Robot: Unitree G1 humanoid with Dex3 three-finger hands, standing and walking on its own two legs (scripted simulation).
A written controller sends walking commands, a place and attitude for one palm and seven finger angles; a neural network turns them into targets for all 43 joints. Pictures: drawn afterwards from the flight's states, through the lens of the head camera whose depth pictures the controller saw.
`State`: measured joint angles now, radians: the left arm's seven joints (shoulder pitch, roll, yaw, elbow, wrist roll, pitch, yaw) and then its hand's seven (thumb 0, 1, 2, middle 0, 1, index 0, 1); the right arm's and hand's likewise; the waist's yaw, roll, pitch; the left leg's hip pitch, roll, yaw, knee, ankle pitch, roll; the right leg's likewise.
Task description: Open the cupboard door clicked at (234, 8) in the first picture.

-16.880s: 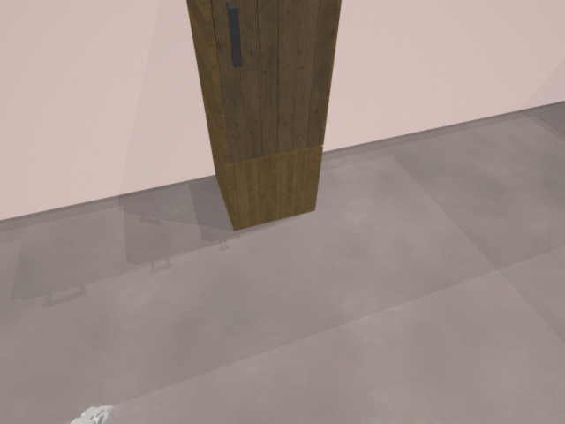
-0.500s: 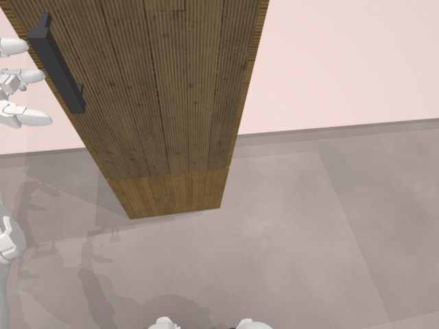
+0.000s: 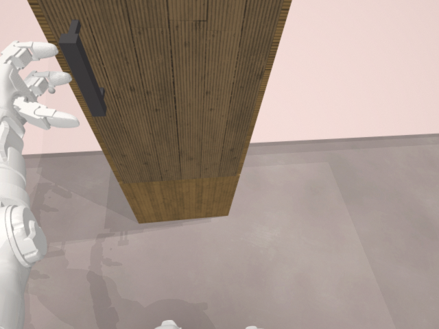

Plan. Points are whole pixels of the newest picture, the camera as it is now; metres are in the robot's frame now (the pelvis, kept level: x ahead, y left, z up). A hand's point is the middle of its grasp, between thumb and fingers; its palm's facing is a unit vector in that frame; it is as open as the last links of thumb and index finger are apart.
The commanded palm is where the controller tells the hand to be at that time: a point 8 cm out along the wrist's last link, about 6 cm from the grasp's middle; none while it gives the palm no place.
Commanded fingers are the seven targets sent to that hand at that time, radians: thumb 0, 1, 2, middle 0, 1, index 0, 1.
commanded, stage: move the hooked fingers beside the handle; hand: left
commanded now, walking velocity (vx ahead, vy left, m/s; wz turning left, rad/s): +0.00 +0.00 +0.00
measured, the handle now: (88, 71) +0.53 +0.21 +0.14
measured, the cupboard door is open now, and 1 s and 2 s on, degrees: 0 0 0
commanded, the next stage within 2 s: slide the fingers in behind the handle in 0.06 s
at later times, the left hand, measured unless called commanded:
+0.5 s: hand (62, 94) +0.48 +0.25 +0.14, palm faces +0.07 -1.00 +0.00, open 14.0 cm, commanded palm +0.46 +0.29 +0.14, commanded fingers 0.00 -0.50 0.30 -0.30 -1.20 -0.30 -1.20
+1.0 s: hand (81, 91) +0.48 +0.22 +0.14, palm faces +0.07 -1.00 +0.01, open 14.0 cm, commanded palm +0.46 +0.26 +0.14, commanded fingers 0.00 -0.50 0.30 -0.30 -1.20 -0.30 -1.20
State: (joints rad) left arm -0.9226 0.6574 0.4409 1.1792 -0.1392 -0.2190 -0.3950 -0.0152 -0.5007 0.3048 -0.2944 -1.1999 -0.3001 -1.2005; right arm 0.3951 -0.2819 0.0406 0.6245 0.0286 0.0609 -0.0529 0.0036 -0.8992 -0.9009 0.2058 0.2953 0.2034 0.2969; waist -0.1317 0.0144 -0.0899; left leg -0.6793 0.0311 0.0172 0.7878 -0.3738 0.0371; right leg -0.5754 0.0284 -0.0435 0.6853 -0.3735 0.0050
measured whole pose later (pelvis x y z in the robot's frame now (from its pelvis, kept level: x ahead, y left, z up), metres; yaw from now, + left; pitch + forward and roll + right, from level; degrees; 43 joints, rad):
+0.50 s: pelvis -0.01 -0.02 +0.00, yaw +0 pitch +14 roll -3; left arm -0.92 0.69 0.45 1.22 -0.12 -0.21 -0.37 -0.01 -0.50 0.30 -0.30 -1.20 -0.30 -1.20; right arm 0.43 -0.29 0.04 0.62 0.04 0.06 -0.06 0.00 -0.90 -0.90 0.21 0.30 0.20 0.30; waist -0.16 0.02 -0.08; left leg -0.68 0.05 0.01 0.78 -0.36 0.02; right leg -0.58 0.05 -0.05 0.69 -0.36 -0.02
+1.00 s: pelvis -0.01 -0.02 +0.00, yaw -1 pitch +14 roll -2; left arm -0.90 0.58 0.43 1.16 -0.12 -0.24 -0.29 -0.02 -0.50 0.30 -0.30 -1.20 -0.30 -1.20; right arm 0.41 -0.27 0.04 0.62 0.03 0.04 -0.04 0.00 -0.90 -0.90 0.20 0.30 0.20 0.30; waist -0.14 0.02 -0.09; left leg -0.66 0.05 0.02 0.78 -0.36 0.02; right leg -0.57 0.04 -0.04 0.70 -0.37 -0.01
